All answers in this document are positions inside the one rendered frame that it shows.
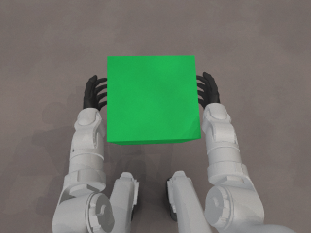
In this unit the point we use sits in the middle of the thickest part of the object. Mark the right robot shin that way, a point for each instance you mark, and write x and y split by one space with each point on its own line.
176 174

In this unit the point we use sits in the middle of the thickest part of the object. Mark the carton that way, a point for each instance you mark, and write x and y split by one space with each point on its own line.
152 100

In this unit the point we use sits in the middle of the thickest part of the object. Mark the robot left hand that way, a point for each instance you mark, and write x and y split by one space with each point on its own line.
91 99

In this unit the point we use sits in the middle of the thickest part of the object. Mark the right robot upper arm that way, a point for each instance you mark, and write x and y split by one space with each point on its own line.
232 209

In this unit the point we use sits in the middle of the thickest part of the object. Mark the robot right hand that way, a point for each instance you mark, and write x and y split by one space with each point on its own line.
210 92

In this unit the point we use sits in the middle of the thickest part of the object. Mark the left robot upper arm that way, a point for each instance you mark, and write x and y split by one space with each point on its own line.
90 213

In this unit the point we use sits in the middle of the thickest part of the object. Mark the right robot forearm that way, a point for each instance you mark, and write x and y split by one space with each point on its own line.
224 158

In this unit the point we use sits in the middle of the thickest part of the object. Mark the left robot forearm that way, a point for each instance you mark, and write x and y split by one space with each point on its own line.
86 167

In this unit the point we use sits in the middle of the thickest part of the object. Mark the robot left thigh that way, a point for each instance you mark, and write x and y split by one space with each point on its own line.
124 196

